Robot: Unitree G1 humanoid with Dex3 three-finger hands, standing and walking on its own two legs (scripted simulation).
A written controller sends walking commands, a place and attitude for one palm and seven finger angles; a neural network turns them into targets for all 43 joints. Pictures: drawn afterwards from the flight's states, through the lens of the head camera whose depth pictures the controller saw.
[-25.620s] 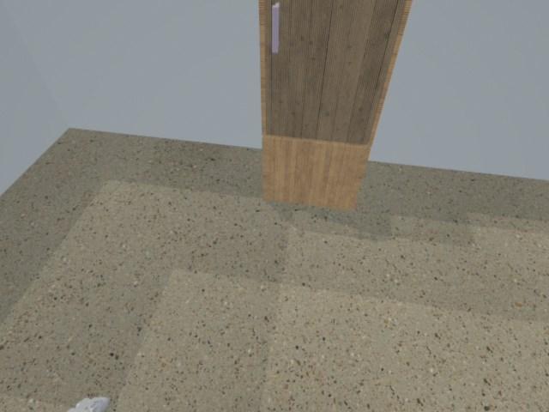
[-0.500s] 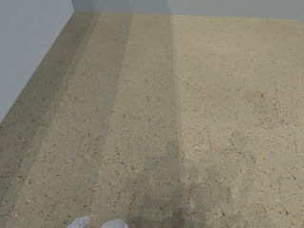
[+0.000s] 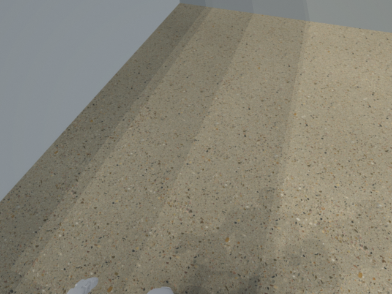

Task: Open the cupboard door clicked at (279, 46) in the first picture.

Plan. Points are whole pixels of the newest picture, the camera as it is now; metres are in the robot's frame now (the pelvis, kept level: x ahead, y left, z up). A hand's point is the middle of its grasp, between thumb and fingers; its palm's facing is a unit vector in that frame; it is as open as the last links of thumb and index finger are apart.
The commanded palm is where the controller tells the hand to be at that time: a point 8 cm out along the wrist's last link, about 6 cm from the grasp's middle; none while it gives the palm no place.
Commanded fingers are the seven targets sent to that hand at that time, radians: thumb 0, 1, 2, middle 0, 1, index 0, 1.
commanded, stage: turn to face it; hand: left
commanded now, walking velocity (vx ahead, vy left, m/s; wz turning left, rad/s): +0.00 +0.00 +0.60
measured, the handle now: out of the picture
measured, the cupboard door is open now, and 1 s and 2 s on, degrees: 43 43 43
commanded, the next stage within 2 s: none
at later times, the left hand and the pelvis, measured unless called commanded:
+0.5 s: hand out of the picture +0.00 +0.22 -0.17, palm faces +0.37 -0.90 -0.24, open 7.4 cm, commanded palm none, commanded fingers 0.00 0.90 0.90 -0.20 -0.30 -0.20 -0.30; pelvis +0.02 +0.00 +0.00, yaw +20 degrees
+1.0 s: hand out of the picture +0.02 +0.17 -0.15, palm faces +0.57 -0.78 -0.24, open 7.4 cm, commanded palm none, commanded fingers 0.00 0.90 0.90 -0.20 -0.30 -0.20 -0.30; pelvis +0.07 -0.03 +0.01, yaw +38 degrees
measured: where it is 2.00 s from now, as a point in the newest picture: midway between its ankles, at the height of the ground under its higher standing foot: outside the picture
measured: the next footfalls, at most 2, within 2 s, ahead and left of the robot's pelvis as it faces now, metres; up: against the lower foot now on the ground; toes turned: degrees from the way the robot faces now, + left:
left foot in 0.38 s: +0.04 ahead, +0.11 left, +0.00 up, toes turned +23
right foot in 0.76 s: +0.14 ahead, -0.13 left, +0.00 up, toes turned +26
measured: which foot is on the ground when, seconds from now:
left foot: up 0.00-0.36, down 0.38-0.76, up 0.78-1.00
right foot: down 0.00-0.36, up 0.38-0.74, down 0.76-1.00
